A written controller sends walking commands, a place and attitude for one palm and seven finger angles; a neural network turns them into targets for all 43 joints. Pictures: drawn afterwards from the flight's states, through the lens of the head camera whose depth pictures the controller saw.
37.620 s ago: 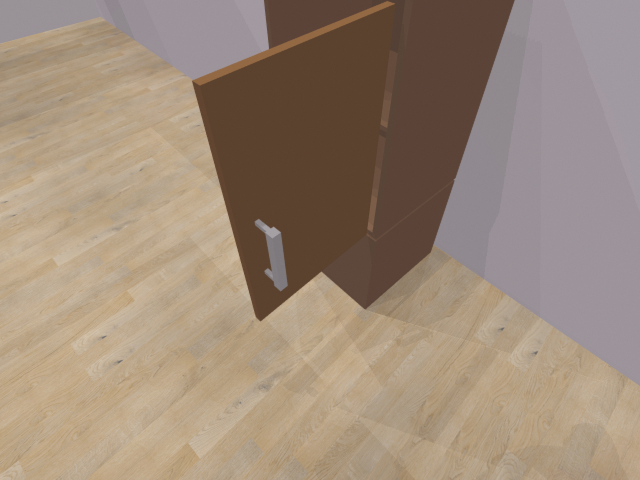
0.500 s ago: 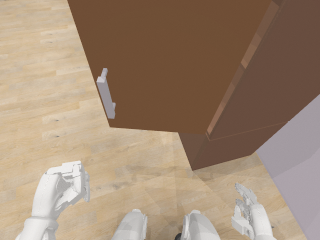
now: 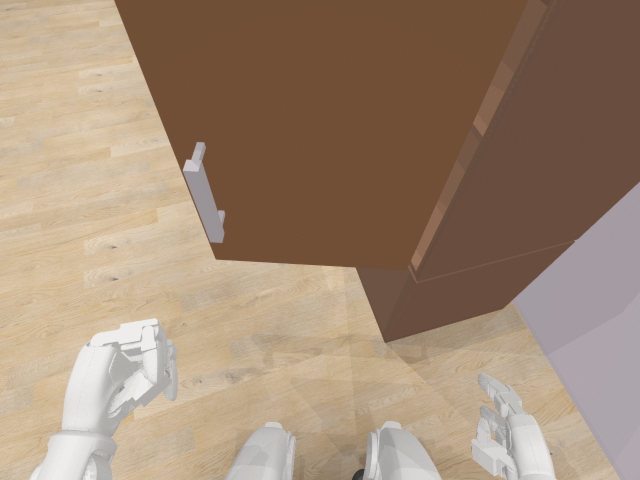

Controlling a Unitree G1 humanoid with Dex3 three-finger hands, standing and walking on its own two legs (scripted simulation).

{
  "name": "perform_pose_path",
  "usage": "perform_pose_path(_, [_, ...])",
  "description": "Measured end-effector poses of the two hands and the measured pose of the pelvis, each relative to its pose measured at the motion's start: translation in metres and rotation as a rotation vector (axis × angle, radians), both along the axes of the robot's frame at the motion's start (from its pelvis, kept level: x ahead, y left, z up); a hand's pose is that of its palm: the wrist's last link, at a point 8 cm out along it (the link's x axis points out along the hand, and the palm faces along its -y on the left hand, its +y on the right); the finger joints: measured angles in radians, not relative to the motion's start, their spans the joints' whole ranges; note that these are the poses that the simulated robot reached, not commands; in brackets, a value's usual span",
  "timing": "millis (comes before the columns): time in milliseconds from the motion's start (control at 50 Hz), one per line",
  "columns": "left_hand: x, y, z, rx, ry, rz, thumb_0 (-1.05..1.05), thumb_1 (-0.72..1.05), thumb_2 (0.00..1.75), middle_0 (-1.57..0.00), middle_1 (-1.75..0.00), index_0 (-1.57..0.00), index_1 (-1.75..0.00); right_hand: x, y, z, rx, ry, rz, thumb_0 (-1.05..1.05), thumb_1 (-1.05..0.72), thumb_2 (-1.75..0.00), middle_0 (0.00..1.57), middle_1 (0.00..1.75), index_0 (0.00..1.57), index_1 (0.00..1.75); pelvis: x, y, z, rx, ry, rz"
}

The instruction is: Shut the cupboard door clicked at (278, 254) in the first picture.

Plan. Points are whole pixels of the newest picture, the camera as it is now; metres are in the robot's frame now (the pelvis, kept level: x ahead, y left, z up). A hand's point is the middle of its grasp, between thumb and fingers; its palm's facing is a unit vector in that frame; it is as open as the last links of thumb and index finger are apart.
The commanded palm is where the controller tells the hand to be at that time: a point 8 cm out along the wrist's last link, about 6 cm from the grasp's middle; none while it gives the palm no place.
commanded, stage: bring the fist close to the handle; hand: left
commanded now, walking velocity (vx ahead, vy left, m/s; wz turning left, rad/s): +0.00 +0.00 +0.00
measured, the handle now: (209, 196) +0.49 +0.21 +0.01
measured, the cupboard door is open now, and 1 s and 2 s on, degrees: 71 71 68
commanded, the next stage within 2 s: push the door shut along its arc in 1.44 s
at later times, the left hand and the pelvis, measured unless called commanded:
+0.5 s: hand (197, 318) +0.29 +0.17 +0.03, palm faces +0.00 -1.00 -0.02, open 3.1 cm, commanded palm +0.28 +0.22 +0.03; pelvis +0.00 +0.00 -0.01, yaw +0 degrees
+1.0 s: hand (230, 266) +0.38 +0.15 +0.00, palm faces -0.01 -1.00 -0.03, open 3.1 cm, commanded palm +0.36 +0.20 +0.01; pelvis -0.01 +0.00 -0.02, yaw -1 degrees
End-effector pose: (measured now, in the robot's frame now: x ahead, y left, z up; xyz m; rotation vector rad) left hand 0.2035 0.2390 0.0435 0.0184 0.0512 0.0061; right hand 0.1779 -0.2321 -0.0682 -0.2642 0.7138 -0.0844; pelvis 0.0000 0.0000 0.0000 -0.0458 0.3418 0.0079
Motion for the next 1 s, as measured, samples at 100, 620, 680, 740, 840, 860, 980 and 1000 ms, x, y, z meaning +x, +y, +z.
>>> perform_pose_path(100, [-0.001, -0.007, -0.007, -0.012, 0.049, -0.022, 0.02, 0.90, 0.90, -1.30, -1.50, -1.30, -1.50, 0.002, -0.001, 0.002, -0.001, -0.010, -0.004, 0.01, -0.90, -0.90, 0.20, 0.30, 0.21, 0.30, 0.001, -0.002, 0.001, 0.003, 0.001, -0.003])
perform_pose_path(620, [0.086, -0.015, -0.020, 0.012, -0.039, 0.002, 0.01, 0.90, 0.90, -1.30, -1.50, -1.30, -1.50, -0.034, -0.016, -0.030, -0.006, 0.144, -0.036, 0.01, -0.90, -0.90, 0.20, 0.30, 0.20, 0.30, -0.005, -0.005, -0.010, 0.013, 0.043, -0.009])
perform_pose_path(680, [0.095, -0.022, -0.028, 0.008, -0.010, -0.028, 0.01, 0.90, 0.90, -1.30, -1.50, -1.30, -1.50, -0.039, -0.018, -0.033, -0.010, 0.164, -0.047, 0.01, -0.90, -0.90, 0.20, 0.30, 0.21, 0.30, -0.006, -0.004, -0.010, 0.014, 0.047, -0.010])
perform_pose_path(740, [0.105, -0.026, -0.031, -0.001, -0.020, -0.031, 0.02, 0.90, 0.90, -1.30, -1.50, -1.30, -1.50, -0.043, -0.020, -0.035, -0.019, 0.179, -0.058, 0.01, -0.90, -0.90, 0.20, 0.30, 0.21, 0.30, -0.007, -0.004, -0.011, 0.015, 0.054, -0.012])
perform_pose_path(840, [0.127, -0.025, -0.027, 0.005, -0.080, 0.004, 0.02, 0.89, 0.90, -1.30, -1.50, -1.30, -1.50, -0.050, -0.023, -0.041, -0.026, 0.208, -0.066, 0.01, -0.90, -0.90, 0.20, 0.30, 0.20, 0.30, -0.008, -0.005, -0.014, 0.018, 0.067, -0.014])
perform_pose_path(860, [0.131, -0.024, -0.027, 0.010, -0.083, 0.007, 0.02, 0.89, 0.90, -1.30, -1.50, -1.30, -1.50, -0.051, -0.023, -0.042, -0.026, 0.215, -0.067, 0.01, -0.90, -0.90, 0.20, 0.30, 0.20, 0.30, -0.009, -0.005, -0.015, 0.018, 0.069, -0.014])
perform_pose_path(980, [0.152, -0.031, -0.035, 0.018, -0.038, -0.014, 0.01, 0.90, 0.90, -1.30, -1.50, -1.30, -1.50, -0.062, -0.025, -0.050, -0.014, 0.260, -0.086, 0.01, -0.90, -0.90, 0.20, 0.30, 0.20, 0.30, -0.009, -0.005, -0.016, 0.021, 0.084, -0.018])
perform_pose_path(1000, [0.155, -0.033, -0.037, 0.014, -0.031, -0.016, 0.01, 0.90, 0.90, -1.30, -1.50, -1.30, -1.50, -0.064, -0.026, -0.050, -0.013, 0.267, -0.090, 0.01, -0.90, -0.90, 0.20, 0.30, 0.20, 0.30, -0.009, -0.005, -0.016, 0.022, 0.086, -0.018])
